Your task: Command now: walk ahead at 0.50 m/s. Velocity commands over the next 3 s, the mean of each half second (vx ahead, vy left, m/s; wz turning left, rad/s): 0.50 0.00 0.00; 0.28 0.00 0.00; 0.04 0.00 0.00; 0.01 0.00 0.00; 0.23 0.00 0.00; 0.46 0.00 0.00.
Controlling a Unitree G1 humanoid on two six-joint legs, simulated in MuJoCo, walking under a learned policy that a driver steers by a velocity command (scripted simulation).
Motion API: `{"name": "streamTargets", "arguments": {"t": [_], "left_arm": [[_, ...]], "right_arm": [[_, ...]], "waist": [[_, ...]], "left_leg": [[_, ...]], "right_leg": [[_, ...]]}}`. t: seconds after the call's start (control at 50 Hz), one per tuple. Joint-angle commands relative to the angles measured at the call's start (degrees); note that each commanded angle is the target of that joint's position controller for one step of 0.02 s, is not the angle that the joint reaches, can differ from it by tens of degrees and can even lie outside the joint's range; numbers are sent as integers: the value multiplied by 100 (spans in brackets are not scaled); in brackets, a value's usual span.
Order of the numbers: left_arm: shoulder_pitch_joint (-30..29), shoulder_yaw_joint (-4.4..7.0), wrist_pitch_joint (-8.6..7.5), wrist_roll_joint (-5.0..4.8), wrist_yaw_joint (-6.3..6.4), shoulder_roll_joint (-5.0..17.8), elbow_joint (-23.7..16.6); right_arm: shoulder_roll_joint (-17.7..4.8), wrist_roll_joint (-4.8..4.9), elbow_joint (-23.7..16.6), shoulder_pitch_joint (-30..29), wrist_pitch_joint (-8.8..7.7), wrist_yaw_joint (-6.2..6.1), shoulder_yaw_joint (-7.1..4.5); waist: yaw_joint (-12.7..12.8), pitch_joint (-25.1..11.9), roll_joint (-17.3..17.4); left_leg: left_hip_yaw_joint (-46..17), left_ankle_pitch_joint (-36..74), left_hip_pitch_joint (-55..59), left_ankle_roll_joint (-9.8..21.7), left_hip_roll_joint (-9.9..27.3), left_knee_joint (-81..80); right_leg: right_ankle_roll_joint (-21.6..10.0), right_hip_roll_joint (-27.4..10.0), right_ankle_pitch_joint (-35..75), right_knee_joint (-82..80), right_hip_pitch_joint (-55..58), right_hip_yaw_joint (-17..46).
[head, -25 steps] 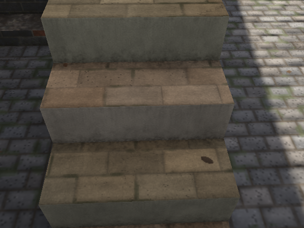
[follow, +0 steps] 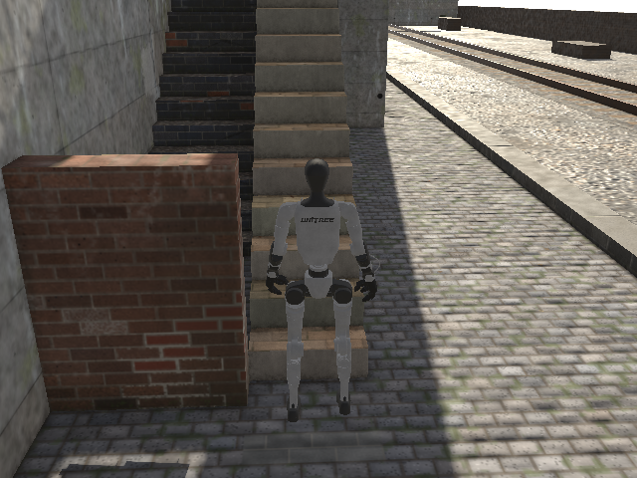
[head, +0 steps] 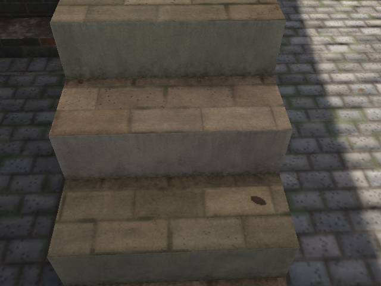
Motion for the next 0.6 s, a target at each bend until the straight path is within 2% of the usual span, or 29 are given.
{"name": "streamTargets", "arguments": {"t": [0.02, 0.6], "left_arm": [[-320, 115, -77, -2, 11, 541, -370], [-275, 133, -75, -4, -2, 567, -337]], "right_arm": [[-703, 3, -277, -67, -64, -16, -140], [-744, -2, -270, -2, -66, -12, -155]], "waist": [[-2, -185, 12], [-12, -173, 21]], "left_leg": [[-225, 1688, -386, -14, 508, -38], [-199, 1790, -367, -32, 535, -18]], "right_leg": [[-51, -511, 1362, 87, 386, 361], [-73, -509, 1519, 110, 385, 375]]}}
